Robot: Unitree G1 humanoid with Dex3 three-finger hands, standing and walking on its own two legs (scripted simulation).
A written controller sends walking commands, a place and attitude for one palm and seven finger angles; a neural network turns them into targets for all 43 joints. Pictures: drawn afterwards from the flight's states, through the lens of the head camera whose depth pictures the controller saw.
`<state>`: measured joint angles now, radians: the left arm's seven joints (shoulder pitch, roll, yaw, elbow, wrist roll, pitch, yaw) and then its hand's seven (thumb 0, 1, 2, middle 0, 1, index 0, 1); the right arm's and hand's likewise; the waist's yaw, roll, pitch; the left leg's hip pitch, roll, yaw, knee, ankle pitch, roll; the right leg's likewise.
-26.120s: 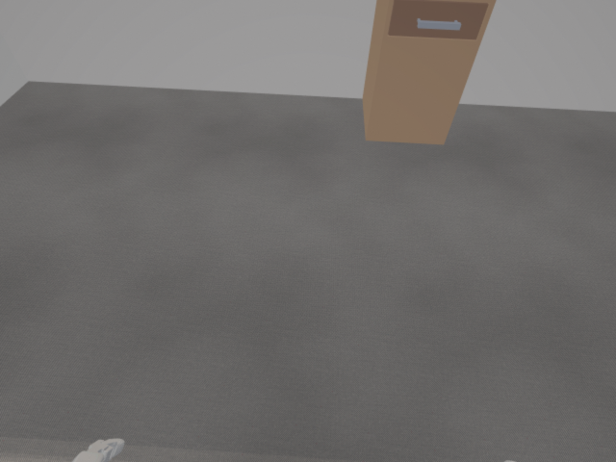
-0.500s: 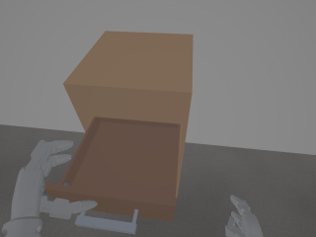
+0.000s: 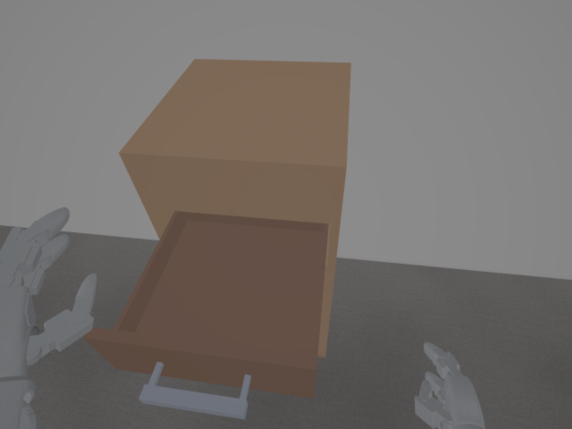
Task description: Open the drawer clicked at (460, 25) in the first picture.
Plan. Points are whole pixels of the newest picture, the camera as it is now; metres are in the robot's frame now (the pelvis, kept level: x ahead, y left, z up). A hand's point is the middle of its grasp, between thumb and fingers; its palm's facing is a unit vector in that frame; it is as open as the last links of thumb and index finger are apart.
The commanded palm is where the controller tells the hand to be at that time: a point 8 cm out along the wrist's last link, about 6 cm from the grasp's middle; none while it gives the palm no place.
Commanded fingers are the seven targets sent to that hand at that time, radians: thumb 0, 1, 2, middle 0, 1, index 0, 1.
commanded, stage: draw the hand back to the body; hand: left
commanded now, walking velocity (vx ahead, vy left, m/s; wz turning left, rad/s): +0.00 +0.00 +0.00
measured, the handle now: (197, 387) +0.21 +0.19 -0.14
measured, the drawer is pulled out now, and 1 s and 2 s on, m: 0.30 0.30 0.30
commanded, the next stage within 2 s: step back with the hand held close in 0.20 s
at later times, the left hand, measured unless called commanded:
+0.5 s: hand (86, 317) +0.18 +0.23 +0.16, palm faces +0.34 -0.81 -0.48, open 7.4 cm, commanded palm +0.11 +0.28 +0.17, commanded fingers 0.00 0.90 0.90 -0.20 -0.30 -0.20 -0.30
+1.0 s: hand (37, 381) +0.12 +0.25 +0.15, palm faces +0.37 -0.81 -0.46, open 7.4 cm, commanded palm +0.05 +0.29 +0.17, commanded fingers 0.00 0.90 0.90 -0.20 -0.30 -0.20 -0.30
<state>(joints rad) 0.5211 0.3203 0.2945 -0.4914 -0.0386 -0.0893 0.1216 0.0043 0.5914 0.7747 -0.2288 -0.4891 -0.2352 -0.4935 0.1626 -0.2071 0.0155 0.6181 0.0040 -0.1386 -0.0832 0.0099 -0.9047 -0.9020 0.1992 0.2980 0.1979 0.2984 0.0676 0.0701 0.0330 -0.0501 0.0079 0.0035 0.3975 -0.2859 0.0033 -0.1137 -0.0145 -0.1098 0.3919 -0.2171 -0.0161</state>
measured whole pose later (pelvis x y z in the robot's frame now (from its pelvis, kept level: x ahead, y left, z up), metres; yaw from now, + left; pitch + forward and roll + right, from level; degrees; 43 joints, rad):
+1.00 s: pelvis -0.07 +0.01 -0.02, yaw +1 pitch +2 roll -1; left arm 0.64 0.37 0.37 -0.65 -0.03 -0.21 0.16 0.01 0.88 0.90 -0.21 -0.30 -0.22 -0.30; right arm 0.16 -0.19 0.00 0.56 0.01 -0.10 -0.08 0.01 -0.90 -0.90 0.20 0.30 0.20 0.30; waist 0.01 -0.02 0.06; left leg -0.38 -0.01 0.00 0.61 -0.27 0.02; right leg -0.40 -0.04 -0.12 0.53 -0.16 -0.02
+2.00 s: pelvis -0.25 -0.05 -0.01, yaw +1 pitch +3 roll +2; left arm 0.69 0.38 0.37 -0.65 -0.03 -0.20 0.14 0.01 0.88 0.90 -0.21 -0.30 -0.22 -0.30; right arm 0.17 -0.17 0.01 0.59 0.01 -0.07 -0.07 0.01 -0.90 -0.90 0.20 0.30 0.20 0.30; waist -0.04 -0.07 0.02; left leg -0.33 -0.01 0.03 0.70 -0.42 0.01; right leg -0.38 -0.02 -0.05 0.50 -0.17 -0.04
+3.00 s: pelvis -0.30 -0.07 -0.01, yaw +4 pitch -2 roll +0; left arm 0.30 0.18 0.04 0.94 0.02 0.05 0.03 -0.02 1.01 0.90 -0.21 -0.30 -0.21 -0.30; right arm 0.32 -0.14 0.00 0.96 -0.02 0.02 -0.02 0.00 -0.93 -0.90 0.20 0.30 0.20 0.30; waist 0.01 -0.05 0.08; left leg -0.22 0.00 -0.01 0.51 -0.27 -0.01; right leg -0.30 0.03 -0.07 0.46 -0.13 -0.07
